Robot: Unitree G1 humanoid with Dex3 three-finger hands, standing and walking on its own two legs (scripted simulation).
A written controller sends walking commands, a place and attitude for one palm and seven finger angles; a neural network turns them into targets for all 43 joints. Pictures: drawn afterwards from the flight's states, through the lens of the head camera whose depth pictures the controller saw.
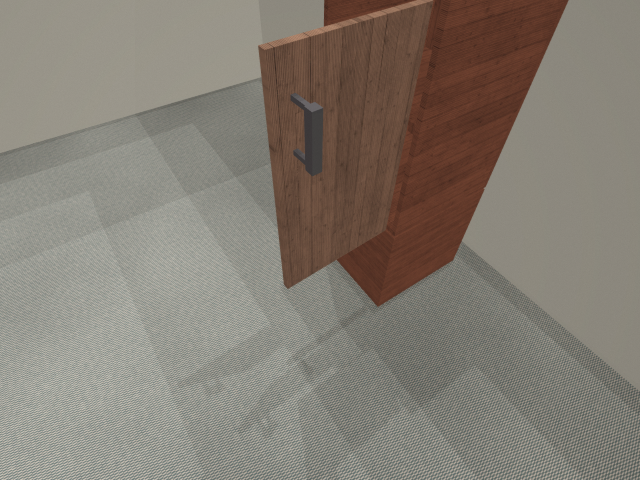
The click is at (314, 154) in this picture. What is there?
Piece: cupboard door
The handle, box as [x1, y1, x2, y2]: [290, 93, 322, 175]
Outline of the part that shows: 290,95 291,100 304,110 305,153 304,154 297,148 293,150 293,154 305,165 305,169 311,175 313,175 321,171 322,107 315,102 310,104 296,93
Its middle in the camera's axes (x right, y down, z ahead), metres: -0.03 -0.17 +0.63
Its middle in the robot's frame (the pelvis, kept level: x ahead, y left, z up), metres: +0.60 +0.06 +0.11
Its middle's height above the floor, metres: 0.88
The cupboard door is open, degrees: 93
